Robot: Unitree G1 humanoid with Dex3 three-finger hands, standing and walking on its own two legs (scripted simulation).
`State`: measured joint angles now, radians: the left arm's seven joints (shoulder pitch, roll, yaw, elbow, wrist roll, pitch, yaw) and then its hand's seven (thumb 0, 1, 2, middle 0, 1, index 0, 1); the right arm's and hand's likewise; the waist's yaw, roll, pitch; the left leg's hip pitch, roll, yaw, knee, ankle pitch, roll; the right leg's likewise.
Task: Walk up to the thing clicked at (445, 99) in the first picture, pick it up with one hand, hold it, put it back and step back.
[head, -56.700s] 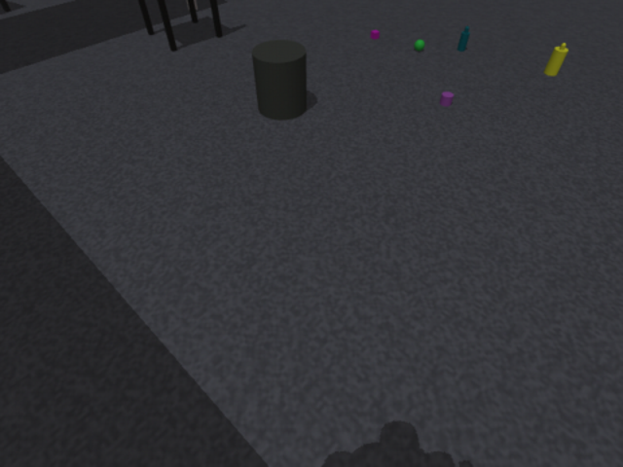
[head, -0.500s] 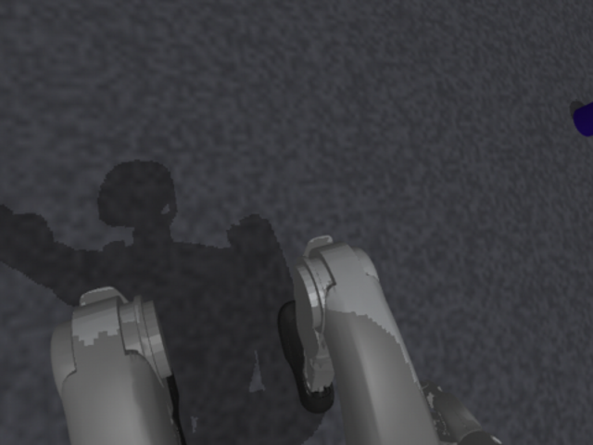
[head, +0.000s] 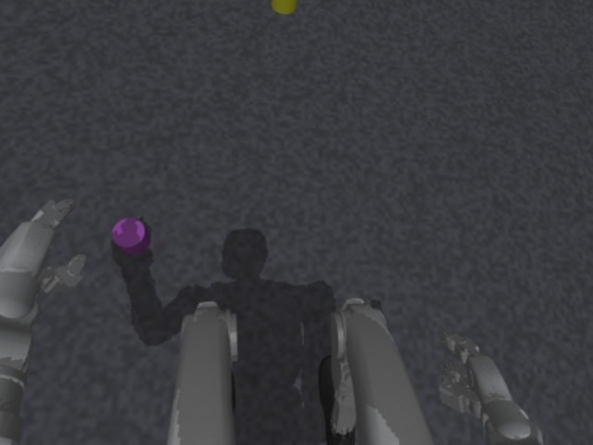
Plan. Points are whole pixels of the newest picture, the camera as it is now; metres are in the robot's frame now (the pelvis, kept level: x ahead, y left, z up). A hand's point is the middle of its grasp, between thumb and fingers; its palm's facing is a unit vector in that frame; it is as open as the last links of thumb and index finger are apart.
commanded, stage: home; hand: left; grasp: from above
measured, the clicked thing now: (132, 236) +0.51 +0.35 -0.46
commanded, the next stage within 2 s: none
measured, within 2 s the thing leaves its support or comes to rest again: neither
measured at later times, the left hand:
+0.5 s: hand (64, 322) +0.26 +0.21 +0.10, palm faces +0.14 -0.96 -0.24, open 7.4 cm
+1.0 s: hand (43, 379) +0.22 +0.19 +0.18, palm faces +0.15 -0.97 -0.19, open 7.4 cm
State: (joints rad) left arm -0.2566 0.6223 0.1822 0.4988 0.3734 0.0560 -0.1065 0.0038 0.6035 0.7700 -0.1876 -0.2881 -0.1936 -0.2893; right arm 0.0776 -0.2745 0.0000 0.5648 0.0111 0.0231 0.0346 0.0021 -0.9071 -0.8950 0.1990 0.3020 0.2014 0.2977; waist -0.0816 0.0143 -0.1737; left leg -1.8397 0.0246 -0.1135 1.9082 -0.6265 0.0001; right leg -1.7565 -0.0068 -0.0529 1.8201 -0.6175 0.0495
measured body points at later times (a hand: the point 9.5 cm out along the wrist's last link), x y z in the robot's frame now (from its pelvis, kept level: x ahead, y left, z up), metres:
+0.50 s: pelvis +0.05 -0.01 +0.18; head +0.12 +0.02 +0.62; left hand +0.25 +0.26 +0.12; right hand +0.21 -0.24 +0.10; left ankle +0.08 +0.12 -0.46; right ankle +0.10 -0.15 -0.46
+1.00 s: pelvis +0.08 -0.01 +0.22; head +0.09 +0.00 +0.67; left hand +0.21 +0.24 +0.19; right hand +0.28 -0.23 +0.17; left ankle +0.08 +0.12 -0.46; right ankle +0.10 -0.15 -0.46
